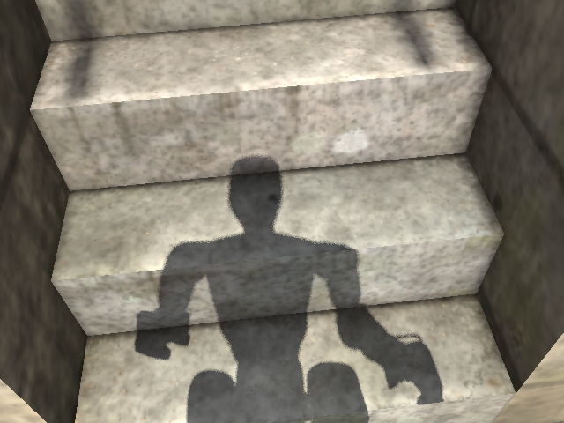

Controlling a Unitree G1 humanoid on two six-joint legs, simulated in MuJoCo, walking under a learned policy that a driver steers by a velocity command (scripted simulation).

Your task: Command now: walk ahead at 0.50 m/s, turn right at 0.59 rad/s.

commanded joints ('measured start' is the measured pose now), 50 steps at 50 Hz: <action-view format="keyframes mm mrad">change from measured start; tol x32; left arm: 1 112 79 26 -19 -14 -7 0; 50 -48 58 33 146 26 -51 46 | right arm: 1 -160 -168 -46 -91 7 -22 17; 50 -223 -42 -19 -218 26 133 -13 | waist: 1 78 136 -87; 6 97 -252 3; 50 76 45 -68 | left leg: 1 -135 206 -83 -173 -97 174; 4 -190 182 -10 35 -204 105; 8 -603 -22 -204 1076 -341 -67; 21 -480 -41 -147 861 -98 -106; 26 -90 -62 -23 333 -95 -66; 31 306 163 -181 14 834 151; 42 80 101 -248 -137 52 94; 50 1 10 -203 88 293 125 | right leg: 1 285 11 -44 -129 98 13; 5 495 136 -116 -329 9 -84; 7 643 -380 859 -668 624 -161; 16 446 -106 290 -522 655 -122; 18 350 15 165 -601 126 -145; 29 340 -58 347 -466 465 -99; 35 164 16 142 -167 -267 142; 50 349 -3 -10 -425 213 81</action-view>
